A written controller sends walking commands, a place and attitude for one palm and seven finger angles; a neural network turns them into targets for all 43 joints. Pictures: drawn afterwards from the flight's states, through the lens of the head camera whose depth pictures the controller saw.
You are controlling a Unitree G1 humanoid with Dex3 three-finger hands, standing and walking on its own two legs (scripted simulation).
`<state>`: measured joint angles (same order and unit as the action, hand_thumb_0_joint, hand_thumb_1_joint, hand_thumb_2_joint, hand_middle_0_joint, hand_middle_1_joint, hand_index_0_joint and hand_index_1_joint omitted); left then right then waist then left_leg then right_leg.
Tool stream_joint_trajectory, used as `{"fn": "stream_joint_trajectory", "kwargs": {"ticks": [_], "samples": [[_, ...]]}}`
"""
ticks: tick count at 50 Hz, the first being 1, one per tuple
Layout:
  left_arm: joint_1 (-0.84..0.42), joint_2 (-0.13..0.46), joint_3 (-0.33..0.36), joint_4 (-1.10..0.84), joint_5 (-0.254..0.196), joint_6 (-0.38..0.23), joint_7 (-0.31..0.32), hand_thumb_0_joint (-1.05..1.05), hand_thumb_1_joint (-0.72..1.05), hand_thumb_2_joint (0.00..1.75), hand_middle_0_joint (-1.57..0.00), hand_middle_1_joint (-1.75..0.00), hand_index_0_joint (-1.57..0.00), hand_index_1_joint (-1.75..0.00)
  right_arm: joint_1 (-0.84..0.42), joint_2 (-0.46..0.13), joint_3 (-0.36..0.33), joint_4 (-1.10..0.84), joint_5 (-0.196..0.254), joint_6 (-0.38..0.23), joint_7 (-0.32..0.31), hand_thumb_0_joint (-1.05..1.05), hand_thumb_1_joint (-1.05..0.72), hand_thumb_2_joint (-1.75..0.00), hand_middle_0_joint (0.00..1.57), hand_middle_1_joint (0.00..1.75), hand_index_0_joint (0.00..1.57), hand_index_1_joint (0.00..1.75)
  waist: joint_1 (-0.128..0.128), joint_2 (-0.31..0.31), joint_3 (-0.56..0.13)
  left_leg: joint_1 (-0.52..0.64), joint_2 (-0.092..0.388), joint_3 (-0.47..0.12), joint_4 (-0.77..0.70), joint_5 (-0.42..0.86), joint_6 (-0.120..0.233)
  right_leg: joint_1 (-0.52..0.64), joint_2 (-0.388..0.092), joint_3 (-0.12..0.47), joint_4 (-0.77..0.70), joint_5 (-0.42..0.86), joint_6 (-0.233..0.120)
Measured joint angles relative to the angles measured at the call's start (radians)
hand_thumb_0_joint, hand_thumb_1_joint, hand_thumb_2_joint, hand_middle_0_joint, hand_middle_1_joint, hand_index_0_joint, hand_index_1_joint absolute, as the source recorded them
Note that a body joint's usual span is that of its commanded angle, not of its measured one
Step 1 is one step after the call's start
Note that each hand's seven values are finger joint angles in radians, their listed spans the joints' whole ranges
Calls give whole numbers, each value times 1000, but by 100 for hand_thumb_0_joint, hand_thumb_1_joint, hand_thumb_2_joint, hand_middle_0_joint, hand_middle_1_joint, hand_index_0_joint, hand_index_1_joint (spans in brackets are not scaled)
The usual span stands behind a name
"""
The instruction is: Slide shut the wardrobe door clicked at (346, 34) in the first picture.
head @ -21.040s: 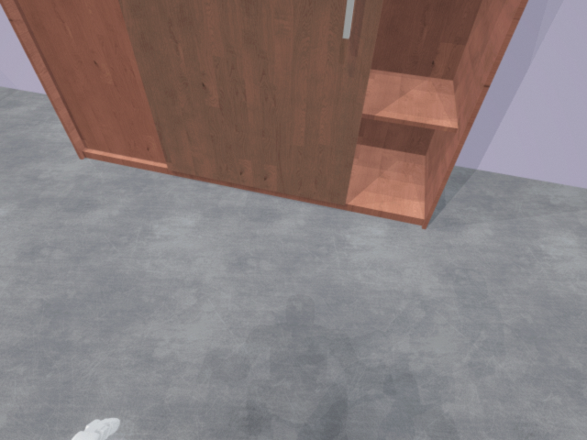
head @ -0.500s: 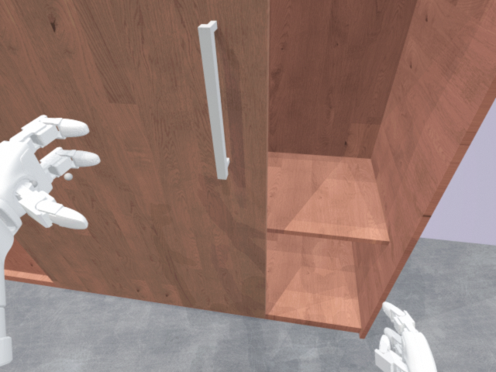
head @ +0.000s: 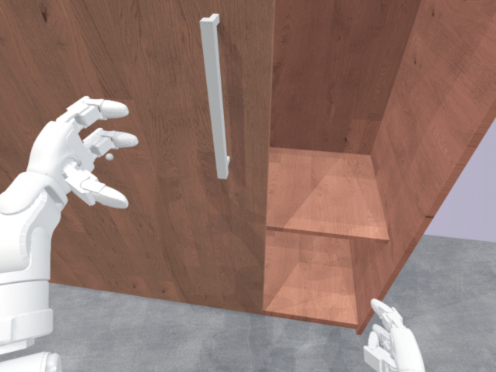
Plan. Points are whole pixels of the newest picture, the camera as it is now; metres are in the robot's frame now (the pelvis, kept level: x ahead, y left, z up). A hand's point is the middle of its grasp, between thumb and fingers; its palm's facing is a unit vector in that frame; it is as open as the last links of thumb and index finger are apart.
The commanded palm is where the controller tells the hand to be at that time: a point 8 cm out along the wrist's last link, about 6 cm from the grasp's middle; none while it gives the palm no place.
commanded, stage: move the hooked fingers beside the handle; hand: left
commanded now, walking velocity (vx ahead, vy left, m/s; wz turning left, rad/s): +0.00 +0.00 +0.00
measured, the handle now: (219, 107) +0.51 +0.12 +0.20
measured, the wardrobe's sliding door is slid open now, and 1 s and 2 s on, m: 0.38 0.38 0.38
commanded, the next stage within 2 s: none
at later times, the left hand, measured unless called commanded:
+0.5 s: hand (142, 141) +0.36 +0.20 +0.23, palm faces +0.01 -1.00 -0.04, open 14.0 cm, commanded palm +0.35 +0.25 +0.23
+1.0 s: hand (169, 119) +0.42 +0.18 +0.23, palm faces -0.01 -1.00 -0.01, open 14.0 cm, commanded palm +0.41 +0.23 +0.22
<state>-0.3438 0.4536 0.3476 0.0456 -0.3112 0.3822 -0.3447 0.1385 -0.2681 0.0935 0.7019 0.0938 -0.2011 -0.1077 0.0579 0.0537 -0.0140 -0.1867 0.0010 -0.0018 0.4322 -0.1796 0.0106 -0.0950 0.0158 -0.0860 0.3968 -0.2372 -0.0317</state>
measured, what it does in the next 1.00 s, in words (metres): stands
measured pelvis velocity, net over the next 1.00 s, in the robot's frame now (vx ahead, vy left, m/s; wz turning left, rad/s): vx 0.01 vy -0.01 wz -0.03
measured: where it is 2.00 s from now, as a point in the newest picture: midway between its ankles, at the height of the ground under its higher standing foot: outside the picture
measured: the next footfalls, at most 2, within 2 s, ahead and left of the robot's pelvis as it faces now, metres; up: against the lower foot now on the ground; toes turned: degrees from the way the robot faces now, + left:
none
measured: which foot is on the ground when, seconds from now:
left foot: down 0.00-1.00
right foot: down 0.00-1.00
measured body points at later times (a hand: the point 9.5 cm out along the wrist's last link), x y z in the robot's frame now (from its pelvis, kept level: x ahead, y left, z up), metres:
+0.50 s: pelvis +0.01 -0.01 +0.00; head -0.02 -0.03 +0.45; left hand +0.35 +0.26 +0.23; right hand +0.20 -0.26 -0.08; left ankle +0.04 +0.11 -0.74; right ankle -0.01 -0.10 -0.74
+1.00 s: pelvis +0.01 -0.01 +0.00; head -0.01 -0.02 +0.45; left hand +0.41 +0.23 +0.23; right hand +0.13 -0.28 -0.10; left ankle +0.04 +0.11 -0.74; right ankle -0.01 -0.10 -0.74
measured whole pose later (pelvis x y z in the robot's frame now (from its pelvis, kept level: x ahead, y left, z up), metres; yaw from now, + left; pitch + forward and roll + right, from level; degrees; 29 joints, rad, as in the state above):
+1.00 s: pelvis +0.01 -0.01 +0.00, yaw -2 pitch -1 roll -1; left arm -0.67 0.43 0.29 0.49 -0.23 0.27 -0.22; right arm 0.24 -0.29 0.05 0.75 0.09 -0.12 -0.10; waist -0.02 0.05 -0.03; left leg -0.23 0.03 0.02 0.44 -0.19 0.00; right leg -0.15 0.04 -0.06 0.40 -0.24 -0.05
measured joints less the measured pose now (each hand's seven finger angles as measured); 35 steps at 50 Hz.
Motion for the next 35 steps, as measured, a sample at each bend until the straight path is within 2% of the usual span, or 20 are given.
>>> {"fn": "stream_joint_trajectory", "kwargs": {"ticks": [8, 17, 25, 35], "samples": [[-45, 6, 8, 74, 24, 33, 37, -1, -50, 30, -30, -120, -30, -120, 6, 2, -2, -3, -1, 31, 6, 1, -90, -90, 20, 30, 20, 30, -15, 3, -14, 1, 5, 10, -8, -6, -3, -5, 5, 11, -4, -4, -3], [-45, -23, -7, 63, 22, -1, 43, -1, -50, 30, -30, -120, -30, -120, 26, -14, -23, 5, 2, 43, 6, 1, -90, -90, 20, 30, 20, 30, -15, 3, -20, 7, 10, 12, 0, -20, -8, 0, 10, 14, 3, -16, -8], [-102, -25, -28, 149, 36, 17, 76, -1, -50, 30, -30, -120, -30, -120, 14, -14, -26, 11, 2, 59, 1, 1, -90, -90, 20, 30, 20, 30, -27, 2, -23, -1, 17, 10, 4, -19, -14, -11, 16, 13, 11, -18, -14], [-217, -36, -63, 274, 55, -43, 104, -1, -50, 30, -30, -120, -30, -120, 28, -13, -29, 26, 1, 67, -2, 1, -90, -90, 20, 30, 20, 30, -43, -1, -14, -17, 23, 8, 4, -11, -19, -25, 23, 11, 8, -9, -19]]}}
